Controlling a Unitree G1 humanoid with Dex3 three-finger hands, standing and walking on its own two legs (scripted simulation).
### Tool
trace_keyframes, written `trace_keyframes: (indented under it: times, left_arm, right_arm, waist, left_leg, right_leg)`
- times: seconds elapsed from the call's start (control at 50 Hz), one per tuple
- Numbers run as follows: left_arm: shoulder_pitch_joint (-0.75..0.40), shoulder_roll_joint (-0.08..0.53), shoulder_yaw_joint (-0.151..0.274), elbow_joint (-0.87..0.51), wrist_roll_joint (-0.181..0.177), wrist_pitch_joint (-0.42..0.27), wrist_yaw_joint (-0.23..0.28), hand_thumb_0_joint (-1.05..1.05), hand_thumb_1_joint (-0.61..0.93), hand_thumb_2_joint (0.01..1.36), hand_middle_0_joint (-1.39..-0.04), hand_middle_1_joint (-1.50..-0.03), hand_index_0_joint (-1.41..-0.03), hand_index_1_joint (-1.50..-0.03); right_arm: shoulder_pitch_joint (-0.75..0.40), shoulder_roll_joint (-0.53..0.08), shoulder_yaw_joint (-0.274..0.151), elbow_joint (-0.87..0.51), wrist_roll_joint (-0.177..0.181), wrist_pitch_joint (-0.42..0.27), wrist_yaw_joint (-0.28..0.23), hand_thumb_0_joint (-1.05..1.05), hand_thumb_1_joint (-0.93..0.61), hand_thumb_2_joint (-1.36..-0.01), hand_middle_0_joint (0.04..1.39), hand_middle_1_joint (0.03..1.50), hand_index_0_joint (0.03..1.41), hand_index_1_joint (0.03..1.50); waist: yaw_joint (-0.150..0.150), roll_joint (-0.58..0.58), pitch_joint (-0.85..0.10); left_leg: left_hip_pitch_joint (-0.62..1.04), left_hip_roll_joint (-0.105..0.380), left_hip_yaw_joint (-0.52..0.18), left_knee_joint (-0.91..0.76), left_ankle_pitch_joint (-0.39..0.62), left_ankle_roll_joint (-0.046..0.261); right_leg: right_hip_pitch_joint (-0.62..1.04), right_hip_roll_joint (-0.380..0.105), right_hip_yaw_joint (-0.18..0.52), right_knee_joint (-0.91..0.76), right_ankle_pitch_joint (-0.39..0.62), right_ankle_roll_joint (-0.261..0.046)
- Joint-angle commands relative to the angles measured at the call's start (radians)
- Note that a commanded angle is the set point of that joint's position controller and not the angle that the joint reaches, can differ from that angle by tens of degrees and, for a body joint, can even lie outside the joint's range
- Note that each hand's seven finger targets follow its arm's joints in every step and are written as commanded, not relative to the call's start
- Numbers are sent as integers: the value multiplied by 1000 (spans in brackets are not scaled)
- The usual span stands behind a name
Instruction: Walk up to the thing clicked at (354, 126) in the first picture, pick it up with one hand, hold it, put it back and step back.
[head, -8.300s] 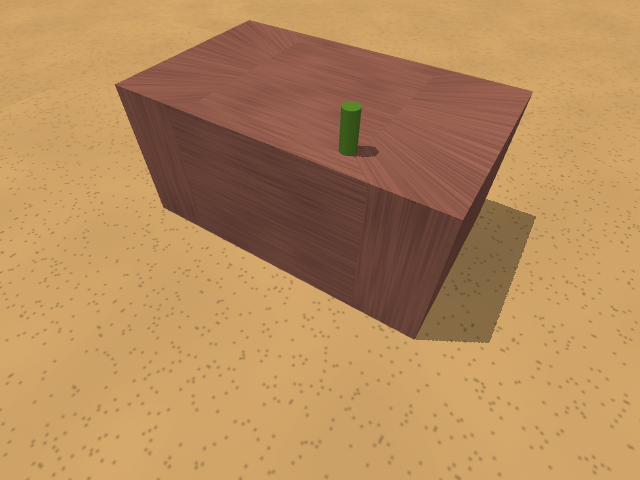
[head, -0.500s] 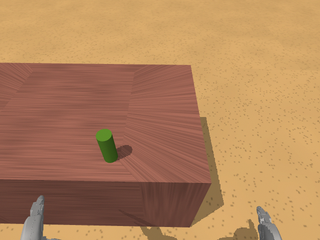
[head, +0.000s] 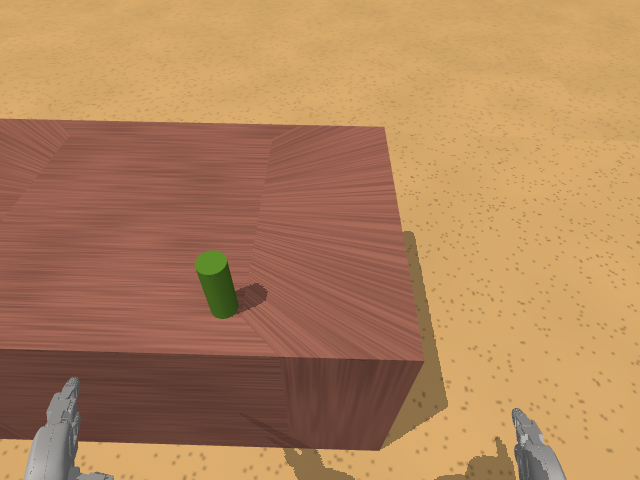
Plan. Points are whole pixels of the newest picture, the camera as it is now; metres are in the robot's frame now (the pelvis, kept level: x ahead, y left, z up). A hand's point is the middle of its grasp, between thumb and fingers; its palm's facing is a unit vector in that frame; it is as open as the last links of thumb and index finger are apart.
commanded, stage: go down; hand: left
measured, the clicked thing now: (218, 286) +0.46 +0.20 -0.10
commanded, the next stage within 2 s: none
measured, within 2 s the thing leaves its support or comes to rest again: neither
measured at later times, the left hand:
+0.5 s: hand (86, 351) +0.29 +0.33 -0.01, palm faces +0.24 -0.96 -0.12, open 17.4 cm
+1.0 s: hand (73, 315) +0.34 +0.36 +0.00, palm faces +0.19 -0.98 -0.04, open 17.3 cm
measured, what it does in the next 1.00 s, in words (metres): stands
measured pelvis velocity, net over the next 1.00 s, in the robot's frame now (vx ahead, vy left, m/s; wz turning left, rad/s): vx -0.01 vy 0.02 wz -0.02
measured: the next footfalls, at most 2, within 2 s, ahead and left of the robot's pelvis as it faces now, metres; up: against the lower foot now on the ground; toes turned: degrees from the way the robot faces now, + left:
none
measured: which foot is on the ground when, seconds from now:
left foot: down 0.00-1.00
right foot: down 0.00-1.00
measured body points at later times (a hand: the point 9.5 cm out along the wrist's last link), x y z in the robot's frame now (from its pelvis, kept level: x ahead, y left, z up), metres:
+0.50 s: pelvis -0.01 +0.01 -0.02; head +0.03 +0.04 +0.43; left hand +0.27 +0.38 +0.00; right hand +0.14 -0.25 -0.09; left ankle +0.01 +0.14 -0.74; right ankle -0.02 -0.14 -0.74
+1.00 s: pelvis -0.01 +0.02 -0.05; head +0.05 +0.06 +0.40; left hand +0.32 +0.41 +0.01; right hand +0.14 -0.24 -0.08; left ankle +0.01 +0.14 -0.74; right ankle -0.02 -0.14 -0.74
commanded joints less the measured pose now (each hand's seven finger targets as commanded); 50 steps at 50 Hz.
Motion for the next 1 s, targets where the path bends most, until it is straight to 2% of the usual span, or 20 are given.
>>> trace_keyframes:
  times: [0.0,0.16,0.18,0.24,0.34,0.4,0.48,0.5,0.56,0.6,0.7,0.72,0.74,0.76,0.8,0.82,0.86,0.88,0.92,0.98]
  left_arm:
    - [-162,187,90,-218,-14,-80,6,0,-611,35,-75,-99,-80,-98]
    - [-395,325,194,-135,-49,-168,-55,0,-594,48,-63,-94,-74,-86]
    - [-425,345,200,-87,-55,-178,-74,0,-567,50,-58,-88,-71,-79]
    - [-479,359,209,45,-82,-204,-136,0,-529,61,-49,-82,-62,-73]
    - [-538,410,236,179,-130,-236,-249,0,-580,51,-48,-73,-62,-64]
    - [-571,492,304,241,-161,-252,-293,0,-575,65,-43,-71,-54,-66]
    - [-667,503,304,246,-174,-279,-339,0,-538,79,-41,-64,-47,-63]
    - [-679,502,297,255,-174,-283,-350,0,-561,72,-46,-65,-52,-64]
    - [-698,517,306,254,-179,-293,-365,0,-545,75,-45,-58,-47,-60]
    - [-695,562,347,282,-182,-294,-374,0,-569,63,-51,-53,-53,-55]
    - [-790,573,345,258,-195,-310,-407,0,-508,91,-40,-60,-42,-62]
    - [-809,630,381,266,-194,-313,-413,0,-517,93,-41,-60,-43,-63]
    - [-831,632,380,261,-194,-318,-420,0,-511,90,-40,-56,-42,-59]
    - [-830,614,367,308,-195,-315,-433,0,-479,97,-38,-55,-40,-57]
    - [-867,659,394,306,-205,-322,-449,0,-507,98,-38,-58,-39,-62]
    - [-859,625,370,336,-209,-318,-459,0,-481,95,-37,-49,-36,-53]
    - [-917,657,375,297,-213,-319,-480,0,-521,95,-39,-55,-38,-61]
    - [-875,688,405,362,-209,-311,-484,0,-500,88,-42,-49,-42,-53]
    - [-912,684,395,365,-215,-311,-502,0,-511,87,-41,-47,-40,-52]
    - [-958,714,419,365,-234,-312,-520,0,-572,74,-50,-51,-49,-57]
  right_arm:
    - [-125,-117,-34,-161,7,-53,-9,0,490,-54,51,49,50,49]
    - [-106,-162,-64,-98,3,-77,-27,0,505,-51,51,49,50,49]
    - [-105,-184,-84,-101,4,-78,-32,0,503,-52,51,49,50,49]
    - [-110,-159,-61,-65,12,-86,-32,0,488,-57,51,50,50,50]
    - [-94,-126,0,-128,17,-93,-21,0,498,-56,51,50,50,50]
    - [-56,-160,-20,-118,17,-93,-19,0,500,-57,50,50,50,50]
    - [-74,-171,-19,-182,13,-104,-18,0,493,-61,50,50,50,50]
    - [-105,-149,7,-192,14,-107,-16,0,500,-59,50,50,50,50]
    - [-73,-168,-14,-203,11,-107,-21,0,495,-61,50,50,50,50]
    - [-54,-196,-25,-236,8,-115,-27,0,501,-59,50,50,50,50]
    - [-21,-177,-7,-242,6,-115,-28,0,497,-62,50,50,50,50]
    - [-39,-205,-18,-308,6,-124,-33,0,494,-63,50,50,49,50]
    - [15,-199,-21,-262,5,-122,-33,0,499,-62,50,50,49,50]
    - [4,-163,22,-270,4,-125,-29,0,500,-62,50,50,49,50]
    - [4,-182,6,-278,8,-128,-32,0,499,-62,50,50,49,50]
    - [52,-164,14,-223,7,-127,-28,0,497,-63,49,50,49,50]
    - [74,-188,-5,-256,9,-134,-29,0,493,-64,49,50,49,50]
    - [-3,-202,11,-367,6,-144,-29,0,508,-60,50,50,49,50]
    - [34,-167,47,-346,7,-145,-22,0,512,-60,49,50,49,50]
    - [40,-188,23,-344,6,-148,-25,0,503,-61,49,50,49,50]
  waist:
    - [-14,28,-84]
    - [-48,44,-186]
    - [-70,34,-195]
    - [-57,56,-159]
    - [-39,91,-219]
    - [-25,102,-248]
    - [-39,103,-299]
    - [-27,122,-298]
    - [-34,108,-321]
    - [-48,107,-375]
    - [-66,98,-363]
    - [-71,105,-400]
    - [-79,127,-394]
    - [-78,122,-358]
    - [-82,126,-366]
    - [-83,141,-331]
    - [-95,171,-382]
    - [-91,145,-403]
    - [-87,147,-388]
    - [-92,155,-422]
  left_leg:
    - [24,-46,55,-44,112,29]
    - [10,-35,32,24,109,29]
    - [9,-36,31,35,104,32]
    - [-47,-37,26,48,62,30]
    - [-77,-32,20,88,110,27]
    - [-108,-29,18,117,158,22]
    - [-110,-17,9,149,174,18]
    - [-119,-17,8,156,169,17]
    - [-138,-19,9,176,123,19]
    - [-120,-12,1,200,182,19]
    - [-164,-19,7,240,140,27]
    - [-151,-17,6,248,152,27]
    - [-146,-14,3,252,161,24]
    - [-183,-16,5,260,146,26]
    - [-200,-18,3,267,117,28]
    - [-217,-23,8,269,90,29]
    - [-194,-19,3,279,98,26]
    - [-197,-19,6,294,131,29]
    - [-220,-20,3,307,135,31]
    - [-233,-18,-1,327,142,34]
  right_leg:
    - [-46,23,-29,-67,122,-21]
    - [-99,20,-23,12,140,-21]
    - [-112,17,-19,14,143,-18]
    - [-159,17,-19,39,102,-27]
    - [-174,25,-28,92,132,-32]
    - [-183,28,-29,127,161,-36]
    - [-225,35,-26,166,156,-38]
    - [-236,35,-25,172,142,-40]
    - [-260,37,-20,188,114,-39]
    - [-261,40,-22,209,154,-37]
    - [-327,39,-13,238,132,-33]
    - [-310,38,-14,244,144,-31]
    - [-338,41,-16,254,144,-33]
    - [-356,39,-16,256,131,-32]
    - [-373,39,-14,268,115,-33]
    - [-395,39,-12,270,94,-35]
    - [-409,41,-14,286,98,-37]
    - [-387,39,-14,285,126,-33]
    - [-403,39,-16,295,127,-35]
    - [-421,40,-16,313,124,-36]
